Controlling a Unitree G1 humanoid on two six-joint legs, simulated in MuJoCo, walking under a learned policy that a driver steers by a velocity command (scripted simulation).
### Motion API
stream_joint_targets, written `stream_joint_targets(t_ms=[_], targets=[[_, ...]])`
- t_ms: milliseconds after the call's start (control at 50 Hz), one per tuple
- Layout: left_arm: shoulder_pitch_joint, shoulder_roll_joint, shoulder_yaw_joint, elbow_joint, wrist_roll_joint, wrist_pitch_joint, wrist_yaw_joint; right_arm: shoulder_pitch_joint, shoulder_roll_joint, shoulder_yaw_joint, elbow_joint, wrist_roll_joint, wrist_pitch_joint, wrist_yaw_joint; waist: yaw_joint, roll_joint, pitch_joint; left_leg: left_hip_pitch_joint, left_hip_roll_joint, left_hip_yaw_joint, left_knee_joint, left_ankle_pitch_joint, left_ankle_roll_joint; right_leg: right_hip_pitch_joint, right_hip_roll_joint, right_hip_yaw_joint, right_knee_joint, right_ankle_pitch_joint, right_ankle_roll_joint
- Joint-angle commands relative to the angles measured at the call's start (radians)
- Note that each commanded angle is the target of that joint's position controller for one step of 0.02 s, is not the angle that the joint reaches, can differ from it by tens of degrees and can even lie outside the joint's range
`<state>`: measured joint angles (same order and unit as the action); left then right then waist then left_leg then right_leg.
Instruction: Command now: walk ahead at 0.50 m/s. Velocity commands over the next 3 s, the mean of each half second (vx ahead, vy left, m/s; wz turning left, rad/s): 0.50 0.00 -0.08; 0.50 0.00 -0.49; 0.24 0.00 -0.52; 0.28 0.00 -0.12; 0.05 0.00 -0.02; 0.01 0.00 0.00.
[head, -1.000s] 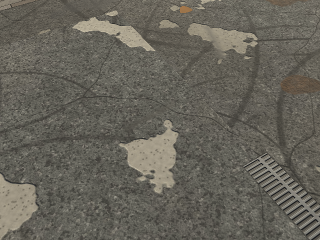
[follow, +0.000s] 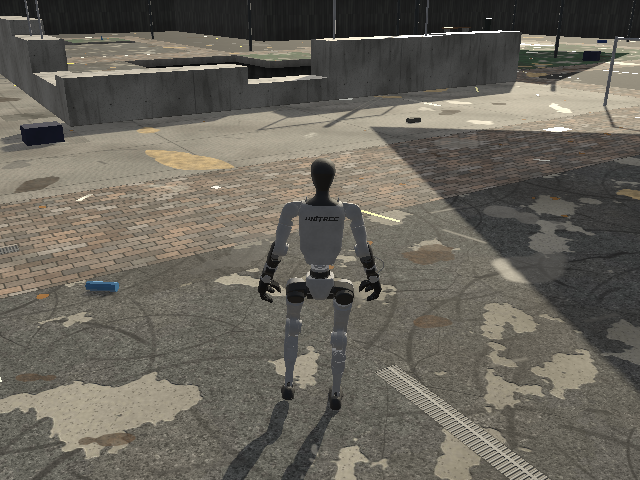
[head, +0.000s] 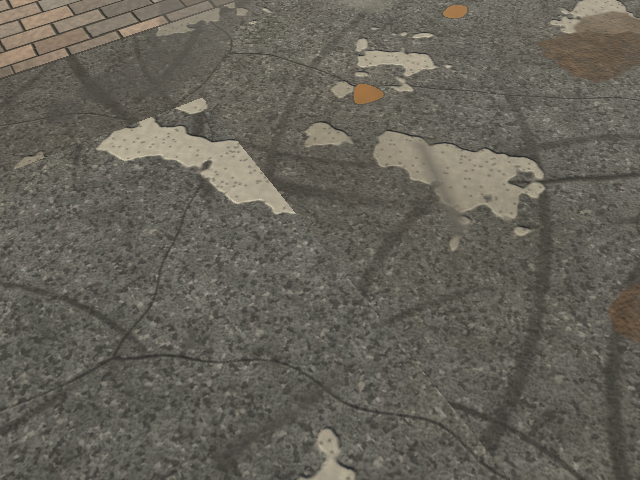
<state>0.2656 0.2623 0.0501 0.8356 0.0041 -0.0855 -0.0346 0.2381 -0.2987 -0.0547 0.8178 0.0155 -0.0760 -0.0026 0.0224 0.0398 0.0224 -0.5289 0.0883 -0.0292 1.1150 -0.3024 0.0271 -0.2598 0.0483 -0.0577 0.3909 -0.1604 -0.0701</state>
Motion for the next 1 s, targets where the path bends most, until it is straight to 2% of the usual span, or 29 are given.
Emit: stream_joint_targets(t_ms=[20, 60, 140, 200, 240, 300, 320, 340, 360, 380, 400, 420, 440, 460, 480, 520, 580, 680, 780, 800, 840, 860, 880, 900, 920, 940, 960, 980, 1000], targets=[[-0.016, 0.138, 0.031, -0.045, -0.004, -0.025, 0.009, 0.016, -0.056, -0.017, -0.058, -0.009, 0.007, -0.007, -0.031, -0.104, -0.036, -0.130, 0.064, -0.036, -0.072, 0.094, -0.024, 0.109, -0.277, 0.263, -0.246, 0.185, -0.178], [0.011, 0.150, 0.035, -0.028, -0.005, -0.020, 0.019, -0.047, -0.049, -0.015, -0.077, -0.014, 0.007, -0.007, -0.016, -0.088, -0.015, -0.174, 0.065, -0.030, -0.181, 0.193, -0.040, 0.128, -0.267, 0.217, -0.261, 0.229, -0.170], [0.060, 0.162, 0.035, -0.002, -0.013, -0.009, 0.030, -0.173, -0.019, -0.002, -0.104, -0.008, -0.005, 0.008, 0.028, -0.094, 0.015, -0.132, 0.030, 0.009, -0.426, 0.385, -0.038, 0.143, -0.225, 0.126, -0.273, 0.217, -0.131], [0.118, 0.172, 0.037, 0.029, -0.019, 0.003, 0.032, -0.263, -0.017, 0.002, -0.132, 0.000, -0.013, 0.024, 0.063, -0.093, 0.043, -0.129, 0.005, 0.025, -0.528, 0.406, -0.030, 0.209, -0.251, 0.123, -0.256, 0.192, -0.130], [0.140, 0.176, 0.039, 0.047, -0.022, 0.015, 0.035, -0.302, -0.024, 0.002, -0.152, 0.004, -0.018, 0.037, 0.068, -0.097, 0.056, -0.147, -0.005, 0.020, -0.571, 0.366, -0.013, 0.278, -0.283, 0.133, -0.225, 0.216, -0.125], [0.123, 0.194, 0.048, 0.057, -0.026, 0.028, 0.042, -0.273, -0.054, -0.007, -0.155, 0.002, -0.024, 0.050, 0.026, -0.119, 0.032, -0.079, -0.029, 0.030, -0.612, 0.260, 0.027, 0.353, -0.315, 0.138, -0.145, 0.364, -0.099], [0.111, 0.201, 0.050, 0.057, -0.027, 0.032, 0.044, -0.215, -0.076, -0.018, -0.141, -0.002, -0.026, 0.047, -0.011, -0.130, -0.005, 0.030, -0.058, 0.050, -0.625, 0.233, 0.044, 0.346, -0.303, 0.137, -0.071, 0.511, -0.088], [0.093, 0.190, 0.044, 0.054, -0.026, 0.038, 0.044, -0.075, -0.112, -0.040, -0.100, -0.005, -0.027, 0.040, -0.087, -0.116, -0.086, 0.228, -0.085, 0.072, -0.651, 0.250, 0.070, 0.304, -0.257, 0.110, 0.085, 0.617, -0.065], [0.089, 0.152, 0.027, 0.034, -0.013, 0.037, 0.045, 0.109, -0.173, -0.063, -0.058, -0.017, -0.026, 0.028, -0.159, -0.066, -0.229, 0.544, 0.024, -0.033, -0.599, 0.281, 0.120, 0.124, -0.203, 0.081, 0.339, 0.459, -0.033], [0.211, 0.027, -0.010, 0.013, -0.008, 0.017, 0.037, 0.202, -0.274, -0.087, -0.039, -0.031, -0.020, 0.021, -0.120, 0.179, -0.383, 0.944, 0.294, -0.479, -0.649, 0.129, 0.269, -0.297, -0.029, 0.039, 0.740, -0.069, 0.042], [0.187, 0.085, 0.002, 0.034, -0.026, -0.003, 0.032, 0.217, -0.183, -0.063, -0.040, -0.021, -0.017, 0.022, -0.150, 0.190, -0.440, 0.946, 0.336, -0.683, -0.781, -0.004, 0.287, -0.417, -0.013, 0.189, 0.881, -0.419, 0.038], [0.096, 0.165, 0.027, 0.008, -0.056, -0.011, 0.030, 0.142, -0.136, -0.046, -0.044, -0.016, -0.018, 0.018, -0.143, 0.124, -0.258, 0.807, 0.303, -0.526, -0.808, -0.048, 0.229, -0.498, -0.069, 0.197, 0.931, -0.363, 0.026], [0.038, 0.162, 0.028, -0.007, -0.057, -0.011, 0.033, 0.067, -0.104, -0.036, -0.053, -0.016, -0.019, 0.016, -0.112, 0.074, -0.161, 0.656, 0.265, -0.391, -0.838, -0.015, 0.192, -0.486, -0.124, 0.167, 0.895, -0.268, 0.023], [0.015, 0.150, 0.032, -0.008, -0.045, -0.003, 0.039, 0.006, -0.068, -0.026, -0.052, -0.018, -0.023, 0.019, -0.080, 0.048, -0.086, 0.526, 0.224, -0.293, -0.881, 0.039, 0.171, -0.450, -0.154, 0.158, 0.837, -0.200, 0.028], [0.038, 0.136, 0.039, 0.002, -0.039, 0.013, 0.042, -0.034, -0.045, -0.019, -0.051, -0.025, -0.031, 0.021, -0.045, 0.073, -0.053, 0.436, 0.189, -0.206, -0.919, 0.092, 0.151, -0.387, -0.183, 0.167, 0.793, -0.147, 0.032], [0.077, 0.087, 0.035, 0.016, -0.039, 0.042, 0.043, -0.060, -0.040, -0.023, -0.037, -0.032, -0.044, 0.023, -0.013, 0.070, -0.033, 0.351, 0.168, -0.105, -0.970, 0.178, 0.151, -0.325, -0.192, 0.163, 0.773, -0.095, 0.042], [0.029, 0.075, 0.040, -0.010, -0.034, 0.060, 0.047, -0.049, -0.068, -0.034, -0.010, -0.038, -0.053, 0.013, -0.006, 0.034, 0.005, 0.351, 0.164, 0.010, -0.998, 0.291, 0.157, -0.399, -0.193, 0.182, 0.693, 0.021, 0.057], [-0.112, 0.050, 0.030, -0.058, -0.023, 0.045, 0.018, -0.016, -0.101, -0.041, 0.015, -0.031, -0.040, -0.010, -0.049, 0.005, 0.040, 0.414, 0.142, 0.155, -1.013, 0.353, 0.131, -0.407, -0.173, 0.111, 0.408, 0.241, 0.058], [-0.256, 0.038, 0.018, -0.138, -0.023, 0.045, -0.013, 0.070, -0.133, -0.056, 0.053, -0.011, -0.005, -0.017, -0.100, -0.014, 0.088, 0.603, 0.202, 0.207, -0.954, 0.452, 0.126, -0.477, -0.156, 0.043, 0.269, 0.171, 0.025], [-0.265, 0.042, 0.019, -0.152, -0.024, 0.045, -0.019, 0.072, -0.140, -0.058, 0.056, -0.006, 0.004, -0.018, -0.095, -0.007, 0.087, 0.634, 0.211, 0.218, -0.924, 0.518, 0.119, -0.472, -0.145, 0.025, 0.256, 0.128, 0.013], [-0.235, 0.068, 0.032, -0.168, -0.025, 0.049, -0.027, 0.048, -0.166, -0.066, 0.049, 0.002, 0.018, -0.023, -0.055, 0.027, 0.041, 0.666, 0.213, 0.247, -0.815, 0.829, 0.098, -0.372, -0.090, -0.032, 0.248, 0.029, -0.022], [-0.181, 0.091, 0.045, -0.164, -0.027, 0.053, -0.027, 0.036, -0.180, -0.070, 0.044, 0.006, 0.026, -0.027, -0.018, 0.049, -0.001, 0.669, 0.209, 0.257, -0.719, 0.992, 0.087, -0.286, -0.052, -0.061, 0.255, -0.025, -0.044], [-0.070, 0.130, 0.067, -0.142, -0.031, 0.055, -0.024, 0.020, -0.190, -0.072, 0.039, 0.009, 0.034, -0.028, 0.049, 0.052, -0.063, 0.640, 0.191, 0.270, -0.559, 1.072, 0.070, -0.138, -0.010, -0.078, 0.233, -0.040, -0.073], [0.098, 0.191, 0.102, -0.100, -0.032, 0.057, -0.009, 0.003, -0.181, -0.066, 0.032, 0.011, 0.034, -0.030, 0.138, 0.019, -0.147, 0.511, 0.147, 0.288, -0.323, 0.963, 0.032, 0.127, 0.018, -0.047, 0.152, 0.026, -0.115], [0.191, 0.295, 0.130, -0.075, -0.033, 0.067, 0.015, 0.037, -0.090, -0.039, 0.000, -0.024, 0.021, -0.027, 0.124, -0.174, -0.225, 0.171, 0.055, 0.286, 0.022, 0.367, -0.022, 0.436, -0.186, 0.302, 0.131, 0.011, -0.204], [0.142, 0.331, 0.124, -0.112, -0.029, 0.049, 0.008, 0.074, -0.014, -0.007, -0.046, -0.023, -0.020, -0.012, 0.041, -0.289, -0.356, -0.150, -0.151, 0.065, 0.290, -0.302, -0.056, 0.652, -0.383, 0.876, -0.044, -0.140, -0.393], [0.149, 0.237, 0.095, -0.116, -0.023, 0.036, 0.001, -0.049, -0.100, -0.026, -0.065, 0.016, -0.057, 0.004, 0.105, -0.157, -0.325, -0.264, -0.091, -0.072, 0.317, -0.253, -0.030, 0.644, -0.371, 0.826, -0.110, -0.146, -0.338], [0.094, 0.198, 0.084, -0.121, -0.018, 0.025, 0.001, -0.101, -0.109, -0.026, -0.085, 0.034, -0.074, 0.009, 0.084, -0.129, -0.192, -0.286, -0.053, -0.058, 0.261, -0.175, -0.010, 0.513, -0.342, 0.664, -0.101, 0.008, -0.298], [0.012, 0.172, 0.075, -0.136, -0.019, 0.020, 0.001, -0.094, -0.102, -0.028, -0.071, 0.012, -0.078, 0.000, 0.025, -0.038, -0.114, -0.227, -0.010, -0.053, 0.169, -0.112, -0.014, 0.353, -0.292, 0.531, -0.085, 0.210, -0.256]])
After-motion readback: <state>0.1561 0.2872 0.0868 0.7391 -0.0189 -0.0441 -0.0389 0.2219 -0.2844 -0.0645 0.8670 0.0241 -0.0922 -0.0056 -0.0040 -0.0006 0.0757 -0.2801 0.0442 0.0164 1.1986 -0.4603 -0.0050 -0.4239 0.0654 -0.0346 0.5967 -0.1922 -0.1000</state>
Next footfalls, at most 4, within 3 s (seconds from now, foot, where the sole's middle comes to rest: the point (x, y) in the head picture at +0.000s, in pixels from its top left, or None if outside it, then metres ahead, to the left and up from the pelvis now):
0.36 left None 0.38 0.16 -0.78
0.90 right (408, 409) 0.63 -0.12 -0.78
1.36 left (368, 306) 0.90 -0.04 -0.78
1.78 right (476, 340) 0.81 -0.29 -0.78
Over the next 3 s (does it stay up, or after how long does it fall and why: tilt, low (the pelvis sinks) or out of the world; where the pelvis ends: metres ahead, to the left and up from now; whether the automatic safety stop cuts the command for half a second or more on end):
stays up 0.88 -0.19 -0.01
